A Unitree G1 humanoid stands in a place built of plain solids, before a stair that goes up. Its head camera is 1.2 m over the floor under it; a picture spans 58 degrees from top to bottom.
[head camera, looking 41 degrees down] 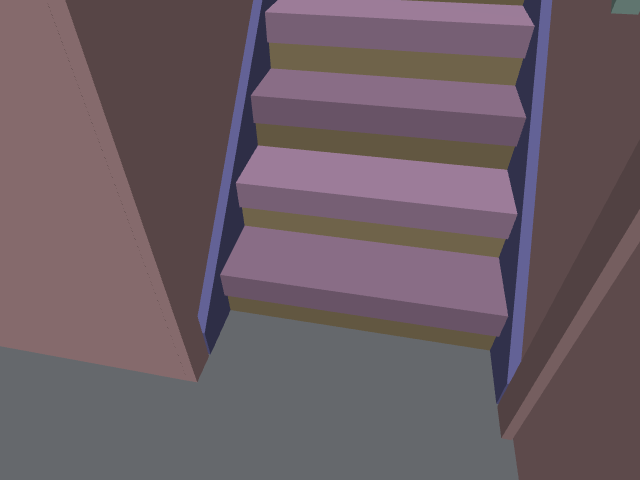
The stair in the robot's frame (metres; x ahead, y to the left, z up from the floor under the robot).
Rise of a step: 0.20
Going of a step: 0.23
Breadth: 0.89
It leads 11 degrees to the right of straight ahead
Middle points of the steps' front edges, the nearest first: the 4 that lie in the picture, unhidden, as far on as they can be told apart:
0.89 -0.11 0.20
1.12 -0.16 0.40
1.34 -0.20 0.61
1.57 -0.25 0.81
